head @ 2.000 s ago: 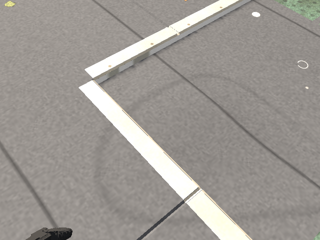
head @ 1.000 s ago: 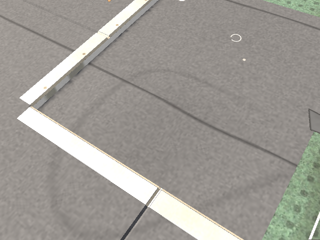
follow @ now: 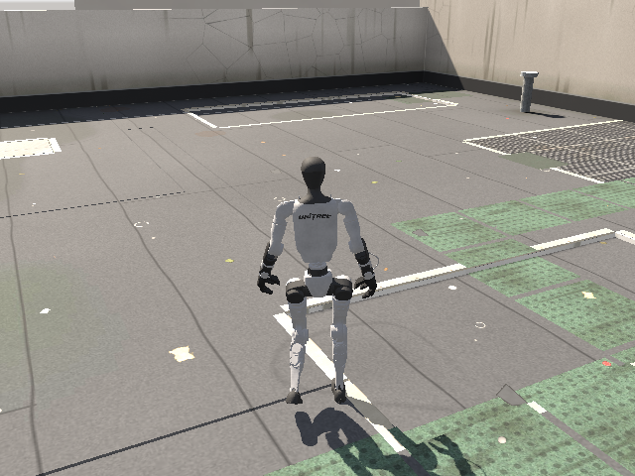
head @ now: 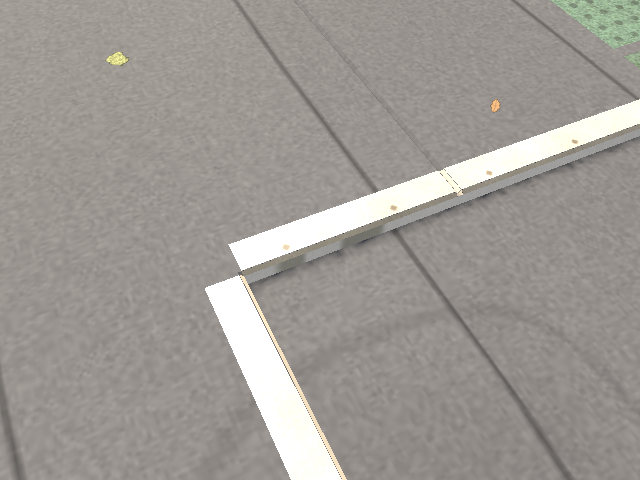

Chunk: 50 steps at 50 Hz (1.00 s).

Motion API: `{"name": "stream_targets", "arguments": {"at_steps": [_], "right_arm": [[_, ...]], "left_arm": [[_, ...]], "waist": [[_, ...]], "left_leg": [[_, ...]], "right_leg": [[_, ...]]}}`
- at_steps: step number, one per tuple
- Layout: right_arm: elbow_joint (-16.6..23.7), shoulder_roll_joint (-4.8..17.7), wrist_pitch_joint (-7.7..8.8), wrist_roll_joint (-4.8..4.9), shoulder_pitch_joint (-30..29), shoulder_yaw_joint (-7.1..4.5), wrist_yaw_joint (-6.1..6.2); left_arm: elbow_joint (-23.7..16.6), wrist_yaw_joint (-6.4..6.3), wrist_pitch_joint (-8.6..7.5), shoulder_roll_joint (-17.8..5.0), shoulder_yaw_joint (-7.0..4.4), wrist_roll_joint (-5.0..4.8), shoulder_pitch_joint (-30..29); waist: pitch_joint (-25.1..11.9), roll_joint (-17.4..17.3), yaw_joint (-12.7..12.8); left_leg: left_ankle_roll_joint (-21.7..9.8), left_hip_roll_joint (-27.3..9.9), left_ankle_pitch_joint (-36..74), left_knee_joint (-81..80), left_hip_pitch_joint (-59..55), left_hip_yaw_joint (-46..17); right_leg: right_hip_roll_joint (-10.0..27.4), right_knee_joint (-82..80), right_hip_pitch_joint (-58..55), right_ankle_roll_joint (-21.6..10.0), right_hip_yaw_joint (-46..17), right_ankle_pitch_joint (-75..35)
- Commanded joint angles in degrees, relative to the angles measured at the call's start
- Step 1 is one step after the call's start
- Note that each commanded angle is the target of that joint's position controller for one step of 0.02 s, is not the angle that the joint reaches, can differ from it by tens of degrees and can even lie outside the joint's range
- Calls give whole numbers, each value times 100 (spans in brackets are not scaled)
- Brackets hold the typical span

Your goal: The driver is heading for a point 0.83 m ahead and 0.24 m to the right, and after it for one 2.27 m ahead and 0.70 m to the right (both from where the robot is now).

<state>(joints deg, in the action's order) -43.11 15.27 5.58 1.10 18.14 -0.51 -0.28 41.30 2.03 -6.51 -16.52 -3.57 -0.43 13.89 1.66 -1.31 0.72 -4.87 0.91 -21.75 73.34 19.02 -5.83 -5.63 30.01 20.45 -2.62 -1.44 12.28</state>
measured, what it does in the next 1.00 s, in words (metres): goes down, turning right: left foot, then right foot 0.05 m lower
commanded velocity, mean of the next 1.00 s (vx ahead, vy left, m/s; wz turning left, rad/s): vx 0.98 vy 0.00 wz -0.62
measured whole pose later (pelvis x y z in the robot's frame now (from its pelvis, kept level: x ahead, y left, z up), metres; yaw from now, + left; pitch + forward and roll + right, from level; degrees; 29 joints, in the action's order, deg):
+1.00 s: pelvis +0.81 -0.26 -0.05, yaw -40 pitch -1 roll -2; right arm -39.5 16.0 5.3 1.3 9.1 -0.3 -0.4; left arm 45.5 1.2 -6.4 -13.3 -1.6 0.9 22.5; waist 3.1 -2.4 3.3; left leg -0.1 -8.9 2.4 53.8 46.3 -4.0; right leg -9.8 18.8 -1.7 -8.2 2.7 19.7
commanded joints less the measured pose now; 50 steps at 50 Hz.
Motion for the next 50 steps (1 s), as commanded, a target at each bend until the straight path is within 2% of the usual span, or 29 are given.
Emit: {"name": "stream_targets", "arguments": {"at_steps": [1, 3, 5, 7, 11, 12, 13, 14, 15, 16, 17, 18, 19, 21, 25, 29, 31, 33, 35, 36, 37, 38, 39, 40, 41, 43, 44, 47, 50], "right_arm": [[893, 413, 370, -74, -749, -56, -105], [965, 383, 347, -120, -821, -21, -109], [1229, 329, 406, -218, -1340, 83, -155], [1258, 373, 432, -191, -1541, 73, -222], [1171, 816, 294, 33, -1263, -205, -53], [1081, 959, 282, 67, -753, -329, 1], [904, 1167, 256, 62, 271, -463, 58], [766, 1618, 191, -49, 1276, -567, 98], [653, 1907, 157, -130, 1272, -615, -6], [772, 1327, 143, -69, 697, -507, -5], [705, 1043, 101, -62, 459, -452, 22], [628, 815, 68, -169, 192, -408, 23], [535, 671, 66, -239, -28, -380, 49], [394, 448, 111, -172, -327, -353, 78], [300, 702, 259, -66, -654, -449, 143], [113, 1263, 223, -31, -168, -602, 160], [89, 1482, 112, -25, -38, -646, 116], [111, 1801, -57, 3, 122, -715, 107], [251, 1876, -129, -69, -125, -716, 116], [243, 1471, -49, -17, -312, -616, 100], [514, 325, 187, -340, 51, -252, 53], [942, 602, 416, 13, 608, -141, -11], [840, 1139, 517, 254, -36, -227, 39], [862, 1197, 494, 318, -407, -239, 91], [659, 1051, 387, 194, -380, -205, 154], [396, 1079, 145, 123, 34, -248, 110], [364, 913, 25, 75, 46, -232, 84], [617, 470, -63, -12, -771, -65, 51], [677, 306, 47, 35, -1320, -23, -105]], "left_arm": [[-147, -60, 19, -457, -91, 67, 703], [-120, -125, 42, -354, -43, -91, 605], [-182, -233, 30, -591, -122, -219, 450], [-227, -283, 33, -861, -231, -236, 443], [-168, -250, 128, -849, -244, -310, 987], [-144, -214, 170, -782, -209, -233, 1038], [-238, -168, 177, -616, -133, -84, 902], [-375, -174, 147, 88, 71, 6, 1233], [-619, -207, 79, 260, 193, -423, 1788], [-504, -267, 123, -172, 120, -534, 1340], [-535, -244, 157, -311, 99, -430, 855], [-515, -225, 225, -363, 65, -269, 500], [-631, -171, 293, -359, 11, -221, 345], [-767, -80, 466, -207, 25, -259, 16], [-864, 95, 457, -193, 37, -95, -255], [-1051, 305, 417, -321, 40, -121, -1050], [-1113, 338, 436, -541, -27, -137, -1178], [-1052, 285, 469, -874, -173, -174, -752], [-479, 189, 591, -1385, -466, -194, 1289], [-82, 72, 636, -1482, -535, -204, 2233], [-55, 103, 583, -1777, -435, -138, 1902], [-442, 92, 438, -1855, -446, -21, 1597], [-470, 53, 354, -1360, -407, -33, 1475], [-457, 44, 232, -1166, -320, -16, 1026], [-527, 47, 129, -953, -227, 49, 507], [-486, 32, 9, -728, -123, 204, 86], [-309, 14, 7, -586, -78, 145, 104], [-71, -79, -114, -513, -45, 127, 318], [52, -203, -165, -491, -2, 117, 589]], "waist": [[-203, 459, 56], [261, 446, -202], [586, 410, -241], [491, 492, -215], [266, 423, -358], [-53, 335, -683], [-782, 150, -1222], [-1788, -1143, -1253], [-2144, -2929, -756], [-1128, -1823, -793], [-544, -1231, -759], [-218, -450, -615], [9, -564, -390], [276, -623, -220], [500, -112, 30], [694, 221, -210], [720, 201, -95], [313, -87, 301], [-638, -300, 1281], [-573, 519, 1616], [-500, 2461, 675], [-2224, 2079, 337], [-1744, 621, 621], [-870, -183, 353], [-501, -706, 87], [-101, -370, -277], [140, -140, -374], [557, 141, -48], [466, -24, 296]], "left_leg": [[37, -491, 150, -417, 2247, -346], [234, -627, -47, -1325, 2081, -284], [459, -582, 844, -2480, 1345, -27], [656, -263, 2120, -3295, -343, 231], [745, -188, 1647, -3840, -1146, 67], [653, -124, 1308, -3913, -1751, 161], [468, -467, 955, -3679, -3038, -91], [-75, -1761, -1453, -4382, -4409, -2182], [-636, -2643, -3435, -5873, -4571, -5310], [-552, -2498, -3379, -6122, -3853, -4968], [-474, -2351, -2171, -5944, -3248, -3718], [-356, -2087, -878, -5822, -2485, -2667], [-356, -1903, -111, -5846, -1930, -1959], [-244, -1720, 765, -6086, -1448, -859], [-110, -1452, 1683, -6258, -1164, 657], [162, -1397, 1870, -6575, -1556, 1562], [259, -1436, 3646, -6319, -2112, 1825], [319, -1476, 6618, -5130, -2722, 1983], [282, -1466, 7742, -2414, -1787, 1802], [529, -659, 3738, 225, -215, 1822], [592, 191, -1582, 2667, 1978, 1094], [488, 283, -1536, 2804, 3162, 19], [313, -188, -699, 1895, 3163, -137], [250, -436, -59, 1158, 3028, -60], [283, -746, 315, 803, 2595, -145], [373, -1187, 736, 342, 1860, -276], [462, -1301, 824, -54, 1672, -183], [542, -1120, 2043, -1376, 1787, 165], [428, -735, 3608, -2577, 1480, 649]], "right_leg": [[1466, -1914, -1891, -1543, -3166, 1084], [1455, -2157, -1037, -1582, -2937, 1025], [1249, -2310, 73, -1404, -2428, 828], [976, -2387, 1141, -1134, -2009, 792], [1099, -1484, 384, -628, -2125, 623], [915, -492, 348, -441, -1959, 36], [629, 1140, 876, -174, -1673, -416], [190, 3389, 1770, -24, -1149, 1268], [306, 5103, 2911, -30, -876, 1702], [644, 5619, 3409, 7, -740, 1096], [902, 5512, 3446, -36, -550, 718], [1150, 5130, 3024, -72, -502, 503], [1323, 4657, 2733, -71, -575, 369], [1565, 3948, 2415, -33, -558, 345], [1504, 2340, 2081, 1, -408, -1661], [1155, 839, 1349, -203, 201, -2712], [828, 530, 1132, -387, 581, -2508], [317, 672, 501, -564, 1056, -1710], [218, 998, -1956, -986, 871, -1113], [629, 378, -3447, -1331, 150, -1494], [720, 1252, -4378, -1433, -907, -3022], [2081, -303, -5507, -2697, -3981, 146], [2245, -1445, -4801, -2320, -4367, 1390], [2182, -1698, -3611, -2040, -4049, 1493], [2051, -1691, -2711, -1810, -3636, 1163], [1847, -1636, -1248, -1549, -2709, -208], [1611, -1698, -652, -1388, -1947, -730], [1025, -2026, -142, -907, -321, -2028], [859, -2163, -582, -369, 444, -2568]]}}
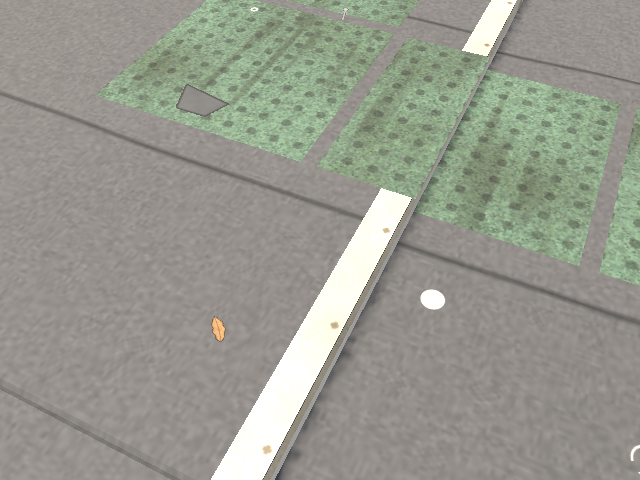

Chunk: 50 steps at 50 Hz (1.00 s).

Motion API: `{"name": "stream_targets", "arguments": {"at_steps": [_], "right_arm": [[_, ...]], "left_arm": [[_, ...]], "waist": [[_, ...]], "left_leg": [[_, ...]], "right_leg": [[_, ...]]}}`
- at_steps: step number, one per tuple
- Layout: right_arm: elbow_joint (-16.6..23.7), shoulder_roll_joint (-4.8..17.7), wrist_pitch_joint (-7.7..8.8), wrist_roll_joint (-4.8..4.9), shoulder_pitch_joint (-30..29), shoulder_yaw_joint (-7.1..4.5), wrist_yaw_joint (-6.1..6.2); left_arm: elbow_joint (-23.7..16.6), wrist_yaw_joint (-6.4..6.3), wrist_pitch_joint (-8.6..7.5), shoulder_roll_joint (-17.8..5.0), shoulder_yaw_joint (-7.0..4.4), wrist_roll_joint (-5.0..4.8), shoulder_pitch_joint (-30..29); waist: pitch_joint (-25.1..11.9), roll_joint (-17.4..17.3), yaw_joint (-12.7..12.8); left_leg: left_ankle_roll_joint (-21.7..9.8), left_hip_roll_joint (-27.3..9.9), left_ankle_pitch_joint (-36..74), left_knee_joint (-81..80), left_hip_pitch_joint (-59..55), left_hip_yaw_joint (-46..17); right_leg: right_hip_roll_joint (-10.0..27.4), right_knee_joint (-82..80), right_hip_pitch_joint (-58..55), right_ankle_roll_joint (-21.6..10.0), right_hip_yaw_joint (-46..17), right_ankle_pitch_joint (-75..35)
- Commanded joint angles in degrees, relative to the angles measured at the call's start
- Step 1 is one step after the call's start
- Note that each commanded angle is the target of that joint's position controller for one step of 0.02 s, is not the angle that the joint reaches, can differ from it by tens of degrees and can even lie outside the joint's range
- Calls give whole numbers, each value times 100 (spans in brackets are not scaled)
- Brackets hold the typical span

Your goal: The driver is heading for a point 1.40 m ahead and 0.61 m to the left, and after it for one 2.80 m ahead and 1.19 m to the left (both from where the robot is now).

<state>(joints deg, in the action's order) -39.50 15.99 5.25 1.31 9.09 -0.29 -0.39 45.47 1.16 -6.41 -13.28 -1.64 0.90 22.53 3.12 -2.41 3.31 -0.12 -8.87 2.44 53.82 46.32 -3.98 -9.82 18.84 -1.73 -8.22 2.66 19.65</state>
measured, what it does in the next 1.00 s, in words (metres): walks ahead, turning left: left foot 0.03 m higher, then right foot 0.03 m lower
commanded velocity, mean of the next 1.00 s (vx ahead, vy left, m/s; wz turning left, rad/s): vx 1.00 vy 0.00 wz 0.71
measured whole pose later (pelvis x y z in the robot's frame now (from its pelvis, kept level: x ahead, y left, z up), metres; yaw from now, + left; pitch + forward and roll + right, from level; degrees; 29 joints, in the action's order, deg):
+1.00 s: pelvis +0.72 +0.29 +0.05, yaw +46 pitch +1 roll +0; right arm -40.2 13.8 4.2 -0.6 22.6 -1.4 -2.3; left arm 39.4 0.2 -5.1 -15.9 -1.3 -2.7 11.0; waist -1.6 1.0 0.3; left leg -4.9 4.2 -22.2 32.7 11.7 4.3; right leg 6.0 81.6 43.3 -1.5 -4.6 15.2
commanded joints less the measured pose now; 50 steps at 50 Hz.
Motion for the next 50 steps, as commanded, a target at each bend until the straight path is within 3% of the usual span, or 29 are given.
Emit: {"name": "stream_targets", "arguments": {"at_steps": [1, 4, 6, 8, 9, 10, 11, 13, 14, 15, 17, 19, 21, 22, 23, 24, 25, 26, 30, 34, 37, 39, 40, 41, 42, 43, 45, 47, 50], "right_arm": [[412, 188, 104, 59, -631, -33, -146], [584, 337, 152, 145, -792, -121, -332], [542, 649, 62, 188, -197, -277, -377], [196, 1077, 10, 156, 875, -574, -386], [-244, 1136, -101, 141, 2301, -689, -352], [-828, 1392, -149, 83, 3832, -795, -283], [-799, 927, -53, -153, 3304, -597, -196], [-619, 241, 7, -153, 2777, -359, -193], [-196, 331, 48, -111, 1474, -353, -115], [301, 644, 68, -137, 253, -434, 8], [775, 730, 8, -93, -677, -382, 63], [600, 932, -147, -14, -501, -487, 226], [885, 483, -121, -59, -773, -331, 212], [1226, -151, -85, -96, -1257, -135, 182], [1469, -796, -60, -133, -954, 76, 134], [1591, -823, -63, 85, 346, 165, 18], [1554, -494, -274, 195, 434, 83, 51], [1512, -313, -454, 106, 314, 28, 81], [1855, -302, -572, 143, -413, 54, -31], [2302, -345, -472, 37, -1375, 149, -254], [2119, -50, -368, 68, -1169, -18, -300], [1671, 746, -416, 219, 617, -451, -257], [1156, 1311, -439, 232, 2064, -716, -223], [915, 1688, -405, 79, 1643, -691, -159], [1174, 1367, -297, -77, 1777, -582, -117], [878, 970, -202, -127, 2077, -525, -164], [646, 704, -53, -150, 1503, -433, -172], [545, 211, 23, -247, 731, -232, -205], [381, 164, 152, -207, 484, -203, -154]], "left_arm": [[-262, -145, -149, -860, -193, -45, -98], [-107, -252, 37, -1087, -207, 62, 0], [-164, -380, 183, -1393, -290, 207, -219], [-137, -443, 273, -1142, -195, 188, 370], [-332, -423, 198, -1472, -245, 44, -438], [-682, -357, 42, -1245, -172, -112, -1592], [-1149, -237, -128, -686, 2, -314, -1357], [-1774, -78, -251, -176, 240, -138, -2336], [-1807, -5, -197, -218, 222, -218, -1671], [-1660, 26, -102, -616, 154, -293, -1384], [-1565, -61, 83, -755, 148, -233, -1074], [-996, -109, 234, -531, 38, -210, 78], [-583, -83, 412, -448, -72, -223, 1300], [-476, -73, 388, -318, 4, -129, 1757], [-686, -88, 330, -638, 34, -41, 1109], [-1024, -174, 218, -1568, -155, 60, -157], [-1174, -245, 197, -1185, -119, -186, -1058], [-1078, -259, 235, -850, -13, -263, -1216], [-304, -271, 189, -549, -15, -88, -461], [22, -493, 128, -844, -121, -48, -372], [139, -413, 119, -1565, -261, 90, -166], [-5, -309, 228, -2019, -414, 87, -438], [-357, -279, 161, -1815, -387, -19, -842], [-756, -224, -35, -470, -70, 148, -557], [-939, -78, -377, -732, -23, 47, -347], [-851, -56, -437, -1042, -132, -299, -691], [-909, -149, -313, -634, -11, -365, -1158], [-699, -81, 51, -551, -9, -410, -615], [-774, -90, 304, -512, 17, -341, -1029]], "waist": [[372, 171, 132], [257, 370, 16], [-309, 851, -501], [-1204, 295, -919], [-1574, 387, -1776], [-1471, -1499, -2625], [-2059, -1843, -1808], [-1241, 20, -1279], [-1127, 419, -283], [-477, 201, 76], [1, 576, 491], [-765, 810, 895], [-1218, 1110, 1530], [-846, 1158, 1738], [-455, 1431, 980], [-838, 2255, -203], [-29, 1635, -583], [400, 1150, -588], [834, 427, -470], [475, 146, -253], [-501, 754, -471], [-1475, 1518, -1534], [-1689, 887, -2187], [-1405, -1206, -957], [-2967, -1491, -1064], [-2395, -629, -1196], [-731, 645, -746], [-114, 244, -68], [475, 188, 4]], "left_leg": [[-109, 339, 1263, -932, -1118, 509], [-433, 853, 798, -1526, -863, 955], [-568, 1248, 405, -1477, -1495, 1291], [-1058, 1689, 120, -846, -4145, 1669], [-1283, 1380, 486, -1118, -5720, 1142], [-1723, 975, 2468, -2312, -7451, 770], [-2299, 128, 238, -2255, -8036, -1478], [-2003, 542, -716, -2679, -5763, -1346], [-2046, 117, -2696, -3414, -4815, -2678], [-2126, -205, -3093, -3621, -3141, -3464], [-1609, 266, -2064, -3363, -166, -2395], [-1187, 1337, -1947, -1998, 785, -851], [-875, 1650, -3418, 281, 1349, -132], [-777, 1640, -3668, 2124, 2204, -178], [-601, 1440, -3787, 4103, 2748, -170], [-507, 830, -2949, 4716, 2709, -632], [-233, 279, -2605, 5310, 2914, -525], [-41, 296, -2498, 5881, 2888, -249], [51, 183, -2604, 5524, 2766, -389], [-102, -66, -2200, 2728, 1378, 627], [-507, 873, -2213, 1130, -1278, 1744], [-859, 1394, -2390, 43, -3310, 1644], [-1300, 1176, -1343, -1419, -5493, 733], [-1699, 382, -1741, -1787, -6484, -1822], [-2347, -598, -2671, -2786, -7150, -4091], [-2252, -790, -3189, -3375, -6935, -4234], [-1935, -688, -3039, -3629, -4779, -3180], [-1700, -403, -2343, -3723, -3137, -1754], [-1155, 1, -1262, -4337, -2296, -3]], "right_leg": [[1408, -1163, 1260, 307, 76, -3573], [1686, -893, -231, 667, 348, -5954], [1886, 38, -918, 844, 526, -8284], [1924, 2606, 553, 1262, 482, -10145], [1779, 4196, 1660, 1361, 379, -9113], [528, 7663, 3418, 1739, 512, -2723], [463, 8352, 4735, 1600, -750, 1081], [845, 6970, 4037, 1058, -1001, 1632], [1168, 5955, 3867, 785, -1367, 1216], [1420, 5453, 3386, 831, -1619, 1266], [1518, 3449, 1320, 962, -1421, 2401], [1049, 2012, -1168, 1335, -260, -941], [1205, 2304, -1874, 1296, -192, -1257], [1780, 2211, -1761, 889, -1038, -1023], [2886, 1763, -793, 321, -2593, -1715], [4225, -214, -79, -651, -5724, 1039], [4327, -742, 626, -575, -5539, 3047], [3882, -675, 1074, -268, -4630, 2630], [2839, -304, 1408, 192, -1686, 258], [2424, -1000, 1115, 340, 33, -1164], [2331, -110, 587, 296, 786, -7577], [2540, 2134, 325, 332, 717, -9547], [2077, 4509, 1846, 623, 480, -6505], [1022, 6530, 4195, 757, 36, 475], [1048, 7127, 4825, 474, -1189, 460], [1121, 7154, 5340, 507, -1155, 35], [1563, 7065, 5345, 565, -809, -2], [1837, 7040, 4809, 591, -874, -281], [1776, 5676, 4793, 733, -922, -972]]}}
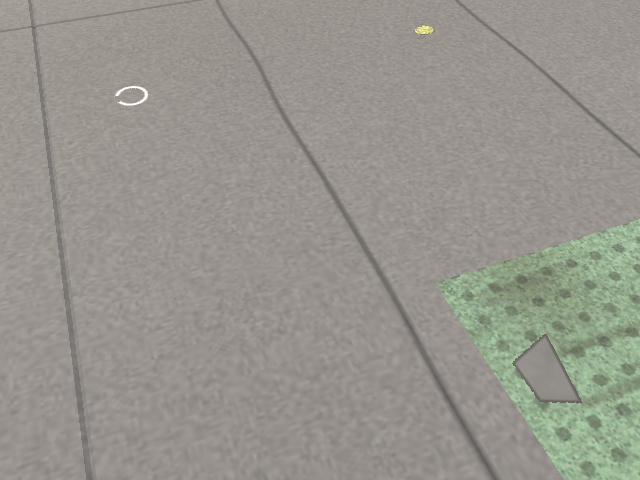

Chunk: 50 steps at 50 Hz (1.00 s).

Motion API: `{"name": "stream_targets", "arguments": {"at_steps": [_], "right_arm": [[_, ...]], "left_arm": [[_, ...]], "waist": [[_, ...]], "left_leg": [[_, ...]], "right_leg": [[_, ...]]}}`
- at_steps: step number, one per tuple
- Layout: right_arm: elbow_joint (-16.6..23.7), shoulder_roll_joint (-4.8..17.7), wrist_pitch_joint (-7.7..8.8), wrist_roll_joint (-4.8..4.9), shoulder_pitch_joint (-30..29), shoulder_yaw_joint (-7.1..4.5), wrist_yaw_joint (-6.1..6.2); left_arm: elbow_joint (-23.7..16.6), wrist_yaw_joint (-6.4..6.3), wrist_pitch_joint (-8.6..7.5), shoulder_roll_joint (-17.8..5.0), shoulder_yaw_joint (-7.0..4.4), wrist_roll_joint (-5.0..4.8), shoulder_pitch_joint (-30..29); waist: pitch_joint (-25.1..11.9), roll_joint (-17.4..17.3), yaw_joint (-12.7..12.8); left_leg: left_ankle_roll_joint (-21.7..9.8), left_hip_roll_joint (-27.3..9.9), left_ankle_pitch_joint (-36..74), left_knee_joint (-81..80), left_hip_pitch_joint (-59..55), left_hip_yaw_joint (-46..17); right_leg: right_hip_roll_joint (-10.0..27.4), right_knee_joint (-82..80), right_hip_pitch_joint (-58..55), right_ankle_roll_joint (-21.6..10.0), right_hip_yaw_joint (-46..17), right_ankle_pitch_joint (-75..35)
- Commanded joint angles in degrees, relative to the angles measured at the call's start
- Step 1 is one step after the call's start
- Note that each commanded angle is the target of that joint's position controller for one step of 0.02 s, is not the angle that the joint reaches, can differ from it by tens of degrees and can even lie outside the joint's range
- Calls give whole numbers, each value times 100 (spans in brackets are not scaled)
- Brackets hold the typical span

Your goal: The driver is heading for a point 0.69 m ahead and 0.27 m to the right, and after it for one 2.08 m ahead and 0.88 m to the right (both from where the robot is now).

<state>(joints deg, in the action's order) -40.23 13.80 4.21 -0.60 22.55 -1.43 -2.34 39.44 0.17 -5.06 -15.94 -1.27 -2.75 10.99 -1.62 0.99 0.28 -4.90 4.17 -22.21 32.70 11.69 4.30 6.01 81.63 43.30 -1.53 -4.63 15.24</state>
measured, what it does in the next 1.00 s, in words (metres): walks ahead, turning right: right foot, then left foot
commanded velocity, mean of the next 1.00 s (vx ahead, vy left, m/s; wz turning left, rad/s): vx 0.78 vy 0.00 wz -0.71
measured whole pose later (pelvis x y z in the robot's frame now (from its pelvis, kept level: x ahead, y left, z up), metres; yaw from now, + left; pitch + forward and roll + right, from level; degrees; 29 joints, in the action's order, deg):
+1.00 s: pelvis +0.81 -0.13 +0.02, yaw -47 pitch +1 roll +2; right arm -45.2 18.5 3.3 0.9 15.1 -4.2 0.4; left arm 32.3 0.5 0.3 -18.9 -3.2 -0.3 2.0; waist 5.4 1.0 -5.2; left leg -0.4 0.1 -11.7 20.9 10.4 5.3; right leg 1.7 45.5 36.3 1.2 -2.4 10.1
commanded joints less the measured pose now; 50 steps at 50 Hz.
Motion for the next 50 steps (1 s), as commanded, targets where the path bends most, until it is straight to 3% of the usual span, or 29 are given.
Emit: {"name": "stream_targets", "arguments": {"at_steps": [1, 3, 6, 8, 10, 12, 13, 14, 15, 16, 17, 18, 21, 24, 26, 29, 31, 32, 33, 34, 35, 36, 37, 38, 39, 41, 43, 46, 50], "right_arm": [[414, 455, 297, -57, -881, -104, 113], [277, 594, 374, -88, -746, -118, 243], [16, 979, 427, 21, -150, -204, 348], [-28, 1218, 312, -47, -145, -268, 377], [0, 1440, 84, -170, -234, -360, 460], [203, 1611, -34, -215, -1089, -436, 475], [312, 822, 121, -242, -1318, -223, 332], [746, -106, 328, 119, -212, 60, 184], [838, 536, 545, 228, -607, 64, 87], [1034, 808, 624, 338, -1236, -15, 69], [1064, 767, 641, 243, -1451, -7, 114], [1034, 693, 608, 87, -1451, -3, 162], [918, 776, 410, -21, -1273, -62, 284], [1292, 517, 377, -158, -2302, 35, 325], [1449, 278, 388, -87, -2783, 68, 291], [1509, 590, 419, 196, -2912, -132, 284], [1515, 837, 478, 203, -2942, -276, 287], [1448, 987, 523, 173, -2596, -385, 298], [1280, 1079, 561, 114, -1679, -462, 296], [1055, 1254, 509, 41, -392, -469, 304], [930, 1646, 464, -218, -135, -484, 219], [1077, 1227, 287, -147, -51, -480, 196], [995, 1144, 174, -71, -574, -452, 268], [1054, 755, 55, -65, -931, -363, 353], [975, 660, -2, -47, -1194, -301, 398], [708, 645, 28, -16, -1409, -283, 380], [426, 813, 96, -14, -1411, -341, 329], [236, 1128, 64, 63, -1566, -431, 310], [-91, 1221, 39, 232, -1381, -377, 222]], "left_arm": [[-226, 16, 142, -278, -26, 112, -85], [-209, 100, 42, -259, -9, 173, -326], [-357, 300, -101, -103, 37, 54, -1051], [-403, 414, -125, -382, -90, -4, -990], [-324, 421, -45, -716, -265, -72, -310], [277, 320, 196, -1331, -571, -53, 2271], [519, 208, 350, -1373, -542, 16, 2831], [276, 239, 176, -1380, -499, 295, 2196], [10, 213, 147, -961, -467, 299, 1949], [-32, 210, 56, -786, -429, 310, 1837], [-73, 278, -28, -712, -400, 282, 1498], [-176, 296, -88, -686, -389, 265, 1131], [-294, 186, -75, -583, -340, 172, 705], [-192, -5, -30, -534, -308, 66, 860], [-73, -65, 40, -636, -356, 47, 1011], [81, -104, 79, -661, -410, -40, 1234], [162, -157, 179, -623, -471, -27, 1311], [134, -177, 245, -688, -516, 1, 1207], [-6, -179, 298, -688, -521, 53, 942], [-265, -161, 338, -204, -364, 244, 860], [-526, -91, 301, 249, -169, 125, 2067], [-278, -78, 374, -548, -253, 189, 2218], [-571, -69, 397, -764, -315, -17, 1490], [-613, -135, 482, -929, -364, 50, 716], [-783, -132, 554, -980, -413, 142, 259], [-897, -86, 654, -571, -347, 137, 245], [-988, -84, 609, -204, -233, 168, 105], [-865, -12, 541, -290, -203, 222, 85], [-914, 97, 452, -299, -133, 289, -525]], "waist": [[993, -132, 268], [747, -75, 121], [708, -58, -241], [523, -527, -127], [97, -1074, 334], [-764, -1208, 1697], [-653, 298, 1672], [-1259, 2375, 352], [-1635, 1237, 741], [-856, 369, 633], [-283, -708, 261], [-49, -882, -7], [459, -482, -345], [837, -195, 21], [695, 181, 319], [413, 447, 469], [430, 513, 435], [141, 536, 183], [-580, 562, -345], [-1730, 187, -721], [-2881, -2526, -53], [-2985, -2163, -338], [-2369, -2106, -296], [-1454, -870, -395], [-719, -521, -285], [16, -503, 8], [112, -665, 37], [-410, -515, 89], [-400, -469, -57]], "left_leg": [[-538, -1075, 1643, -2353, 1180, -289], [-354, -793, 2088, -2507, 892, 393], [-101, -1084, 2843, -2855, -118, 478], [172, -1264, 5245, -2352, -1400, 544], [386, -1481, 8229, -1117, -2259, 568], [386, -1462, 9057, 2003, -1340, 537], [443, -557, 3166, 4798, 588, 337], [750, 347, -1225, 6860, 3350, -788], [253, 112, -469, 6483, 3496, -1440], [16, -125, -29, 5802, 3539, -1436], [-29, -342, 257, 5162, 3251, -1396], [30, -468, 398, 4684, 2873, -1457], [406, -797, 540, 3706, 2482, -1357], [764, -655, 1618, 1831, 1932, -871], [881, -349, 2582, 621, 1085, -668], [1001, -190, 2974, -299, 554, -1007], [884, -111, 2682, -901, 707, -1076], [760, -33, 2645, -1106, 337, -983], [579, -287, 3124, -1014, -731, -989], [214, -1418, 3823, -58, -2627, -1739], [-1028, -3285, 4642, -387, -4550, -4813], [-1178, -3254, 5023, -90, -4397, -4812], [-1219, -3193, 3181, -505, -3834, -4526], [-910, -2585, 3003, -813, -2667, -3501], [-710, -2273, 3466, -917, -1652, -2715], [-546, -1857, 3879, -1320, -368, -1857], [-686, -1845, 4561, -1613, -73, -1452], [-801, -1931, 4901, -1594, -199, -980], [-644, -1737, 4402, -1499, 38, -780]], "right_leg": [[108, -1258, 177, 142, -16, -1086], [-26, -2528, -395, 208, 469, -2380], [-350, -4262, -1064, 12, 840, -3523], [-765, -4684, -1073, -193, 1210, -3213], [-1201, -4518, -1536, -435, 1584, -2200], [-987, -4471, -4132, -892, 938, -1812], [-678, -4016, -5434, -1039, 205, -1386], [468, -5047, -6883, -2469, -3305, 1075], [720, -6578, -6766, -2360, -4699, 2847], [683, -6975, -5935, -2000, -4578, 2898], [535, -7043, -4862, -1805, -4260, 2387], [263, -6981, -4025, -1824, -3878, 1824], [-338, -7079, -2750, -1820, -2664, 448], [-815, -7097, -1717, -1604, -1805, -537], [-1044, -6974, -1371, -1289, -1595, -467], [-874, -6616, -2105, -1060, -2099, 77], [-864, -5799, -3090, -797, -2322, -964], [-950, -5022, -3437, -569, -2283, -2033], [-1115, -3784, -3401, -266, -2039, -2636], [-1231, -1898, -2467, -32, -1599, -923], [-1839, -57, -505, 214, -1055, 2759], [-1071, 850, -200, 457, -942, 2649], [-775, 1128, 473, 499, -661, 1816], [-494, 698, 388, 558, -285, 1235], [-370, 398, 198, 556, -120, 1022], [-158, -517, -351, 480, -30, 1073], [-206, -1469, -552, 467, 129, 979], [-270, -2760, -1161, 354, 126, -228], [-509, -4261, -2238, 163, 114, -1057]]}}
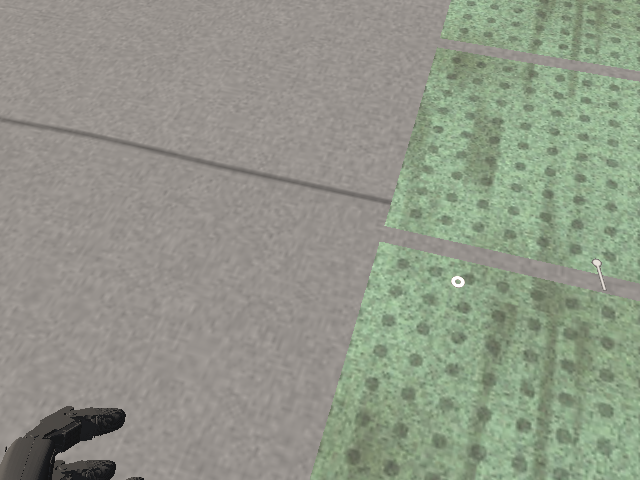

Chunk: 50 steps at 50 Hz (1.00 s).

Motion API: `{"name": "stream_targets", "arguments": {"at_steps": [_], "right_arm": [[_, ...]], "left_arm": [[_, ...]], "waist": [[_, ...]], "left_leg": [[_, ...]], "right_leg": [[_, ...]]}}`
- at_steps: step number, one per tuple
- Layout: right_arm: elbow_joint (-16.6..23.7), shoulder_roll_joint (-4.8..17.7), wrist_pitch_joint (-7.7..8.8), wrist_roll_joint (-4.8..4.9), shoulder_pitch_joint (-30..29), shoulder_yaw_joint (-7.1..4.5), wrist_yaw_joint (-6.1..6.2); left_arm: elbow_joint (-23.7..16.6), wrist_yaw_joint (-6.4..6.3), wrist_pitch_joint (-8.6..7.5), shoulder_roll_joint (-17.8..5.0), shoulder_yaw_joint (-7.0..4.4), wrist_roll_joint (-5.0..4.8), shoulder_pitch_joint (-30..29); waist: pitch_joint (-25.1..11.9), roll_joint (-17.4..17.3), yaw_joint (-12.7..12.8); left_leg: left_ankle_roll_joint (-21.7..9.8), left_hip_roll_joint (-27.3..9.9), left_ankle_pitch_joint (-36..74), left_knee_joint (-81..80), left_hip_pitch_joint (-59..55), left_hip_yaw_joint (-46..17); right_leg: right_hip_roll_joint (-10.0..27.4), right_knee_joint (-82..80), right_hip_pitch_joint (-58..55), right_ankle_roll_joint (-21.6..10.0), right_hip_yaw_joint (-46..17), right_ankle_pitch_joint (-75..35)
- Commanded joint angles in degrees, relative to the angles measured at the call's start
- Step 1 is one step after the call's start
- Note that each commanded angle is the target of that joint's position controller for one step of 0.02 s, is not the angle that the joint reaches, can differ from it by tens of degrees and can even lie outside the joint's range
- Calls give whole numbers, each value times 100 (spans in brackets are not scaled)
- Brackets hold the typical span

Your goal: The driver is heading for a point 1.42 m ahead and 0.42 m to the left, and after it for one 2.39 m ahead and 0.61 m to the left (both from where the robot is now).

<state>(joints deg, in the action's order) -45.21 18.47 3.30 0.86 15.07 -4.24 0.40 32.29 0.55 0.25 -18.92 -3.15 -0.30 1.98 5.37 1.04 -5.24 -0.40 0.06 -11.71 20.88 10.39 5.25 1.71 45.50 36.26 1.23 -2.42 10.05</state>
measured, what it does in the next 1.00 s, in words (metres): walks ahead, turning left: right foot, then left foot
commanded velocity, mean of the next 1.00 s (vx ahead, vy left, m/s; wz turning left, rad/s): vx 0.22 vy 0.00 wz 0.40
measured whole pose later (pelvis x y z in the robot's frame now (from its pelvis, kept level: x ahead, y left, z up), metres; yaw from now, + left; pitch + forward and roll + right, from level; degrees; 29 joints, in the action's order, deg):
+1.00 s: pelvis +0.17 +0.06 +0.00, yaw +27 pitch +3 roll +0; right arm -37.8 16.5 3.3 0.3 15.1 -2.0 -0.5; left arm 42.5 2.4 -4.1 -17.3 -3.1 -2.2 11.8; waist -3.9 -1.7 -1.7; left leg -1.3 1.0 -17.5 21.0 7.1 -3.1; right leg 2.9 39.0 27.1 -2.9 1.6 14.2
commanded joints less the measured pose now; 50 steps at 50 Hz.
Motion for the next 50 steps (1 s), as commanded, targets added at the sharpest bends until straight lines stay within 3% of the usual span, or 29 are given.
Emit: {"name": "stream_targets", "arguments": {"at_steps": [1, 3, 4, 5, 6, 7, 8, 10, 11, 13, 16, 18, 20, 21, 22, 23, 24, 25, 26, 27, 29, 32, 33, 34, 36, 38, 42, 50], "right_arm": [[334, 749, 133, 104, -584, -70, -93], [225, 747, 126, 150, -492, -27, -140], [170, 613, 155, 93, -276, 32, -159], [314, 428, 206, -93, -141, 124, -187], [231, 248, 134, -11, 496, 205, -175], [209, 747, 6, 99, 348, 52, -147], [291, 886, -118, 163, 184, -47, -112], [242, 710, -418, 103, 280, -96, 58], [248, 571, -548, 68, 386, -89, 119], [343, 330, -676, 26, 487, -76, 178], [623, 199, -693, -17, 114, -41, 81], [746, 285, -685, -18, 46, -74, -36], [709, 333, -695, -31, 330, -145, -112], [624, 456, -700, -86, 530, -228, -92], [677, 898, -669, -135, 598, -358, -7], [950, 1647, -578, -204, 473, -471, 50], [984, 1548, -431, -383, 557, -450, -12], [1011, 1429, -317, -348, 332, -421, -24], [1077, 1262, -296, -165, -62, -399, 20], [1157, 1040, -333, -29, -350, -328, 78], [1294, 799, -408, -9, -464, -241, 188], [1353, 794, -451, -9, -307, -244, 279], [1332, 757, -448, 31, -182, -236, 294], [1312, 771, -425, 64, -73, -229, 278], [1260, 836, -367, 31, 24, -213, 231], [1170, 730, -277, -49, 106, -142, 178], [1088, 825, -86, -90, 163, -99, 56], [1007, 910, 110, -31, 39, -147, -120]], "left_arm": [[-188, 59, -109, -25, 51, 80, 303], [-93, 19, -187, -204, -28, 147, 417], [-112, -48, -213, -482, -104, 205, 460], [-220, -161, -185, -914, -179, 350, 701], [-176, -192, -60, -869, -199, 344, 860], [-129, -175, 22, -657, -179, 235, 1024], [-64, -170, 57, -581, -159, 138, 883], [-47, -188, 41, -432, -140, 79, 244], [-27, -201, 29, -404, -145, 129, -18], [13, -237, -2, -249, -145, 180, -350], [155, -299, -58, -277, -215, 123, -391], [310, -314, -45, -418, -288, 75, -211], [422, -309, -15, -435, -321, -51, -259], [511, -299, 9, -259, -301, -117, -162], [627, -278, 80, -56, -280, -25, 174], [234, -299, 104, 21, -237, 138, -161], [126, -342, 78, -141, -279, 179, -745], [154, -363, 55, -202, -313, 70, -696], [307, -405, 41, -260, -363, 65, -463], [406, -444, 36, -372, -408, 108, -328], [478, -393, -13, -294, -415, 119, -181], [555, -327, -69, -123, -334, 58, -124], [601, -281, -91, -130, -310, 43, -35], [617, -211, -123, -153, -299, 15, -25], [573, -92, -219, -234, -302, -34, -172], [635, -2, -349, -218, -255, -38, -115], [561, 67, -512, -234, -171, -118, -230], [359, 223, -558, -213, 9, -221, 127]], "waist": [[-1073, -456, 514], [-1043, -435, 650], [-1114, -361, 637], [-1657, 250, 629], [-2468, 1182, 657], [-2492, 871, 902], [-2110, 697, 824], [-1420, 625, 500], [-1204, 707, 339], [-1085, 846, 168], [-1209, 779, 263], [-1321, 785, 314], [-1321, 664, 123], [-1157, 281, 84], [-678, -1063, 185], [-370, -2594, 312], [-750, -1848, -46], [-710, -1454, 129], [-696, -1020, 369], [-741, -939, 480], [-1053, -911, 564], [-1246, -744, 507], [-1423, -712, 456], [-1423, -865, 380], [-1141, -1220, 258], [-988, -1237, 168], [-492, -1085, -17], [-360, -710, 60]], "left_leg": [[-1037, -1289, 3229, -186, 105, -964], [-794, -1039, 2836, 284, 167, -1059], [-515, -738, 2385, 647, 401, -1031], [-147, -353, 458, 1578, 1241, -875], [171, -124, -2610, 2881, 2083, -646], [340, -171, -3098, 3952, 2319, -795], [398, -265, -2798, 4525, 2656, -758], [586, -457, -2094, 4744, 2537, -753], [674, -451, -1808, 4810, 2220, -641], [698, -487, -1388, 4479, 1805, -491], [470, -660, -842, 3291, 1318, -447], [305, -616, -731, 2767, 1064, -281], [50, -418, -293, 1888, 519, -23], [-186, -230, -2, 1379, 221, -129], [-588, -774, 1409, 442, -2, -1294], [-1623, -1966, 2305, -232, -208, -3774], [-1931, -2081, 1548, -534, -68, -3981], [-1654, -1808, 905, -538, -73, -3604], [-1298, -1520, 577, -420, -71, -3212], [-1101, -1413, 644, -286, -41, -2981], [-988, -1122, 1088, -127, 22, -2717], [-999, -1008, 1430, 35, -414, -2695], [-1004, -941, 268, -116, -538, -2718], [-1027, -940, -1075, -349, -545, -2883], [-1116, -1069, -2084, -658, -390, -3240], [-1134, -1191, -2005, -722, -383, -3141], [-1204, -1440, -2240, -896, -356, -3055], [-1033, -1670, -1627, -1040, -639, -2041]], "right_leg": [[-136, -1038, -1735, -172, -99, -611], [-305, -2072, -2525, -343, 104, -1326], [16, -2261, -3129, -512, -138, -2430], [1227, -1611, -4339, -953, -1036, -5304], [2444, -1517, -5037, -1919, -1914, -5873], [2343, -1721, -4727, -2134, -1905, -5077], [2089, -1957, -4366, -1968, -1567, -3986], [1785, -2513, -3178, -1629, -1002, -2138], [1648, -2731, -2547, -1549, -670, -1739], [1515, -2892, -1987, -1421, -113, -1268], [1592, -2764, -2053, -1269, 312, -1218], [1775, -2602, -2297, -1207, 386, -1232], [1736, -2129, -2240, -887, 648, -852], [1440, -1496, -1958, -542, 885, -106], [829, -165, -1062, -5, 1392, 1062], [-177, 1387, 628, 435, 1037, 2813], [-284, 2273, 796, 264, 6, 2863], [-201, 2355, 827, 77, -254, 2311], [-89, 2200, 801, 7, -352, 1712], [-47, 2068, 725, 31, -383, 1334], [-226, 2083, 314, 117, -368, 866], [-394, 1414, 321, 238, -409, 586], [-346, 1004, 247, 258, -384, 424], [-307, 628, 166, 272, -326, 328], [-255, 83, 69, 279, -222, 311], [-93, -323, -116, 208, -70, 185], [123, -557, 57, -90, 115, 231], [359, -657, -13, -560, 372, 497]]}}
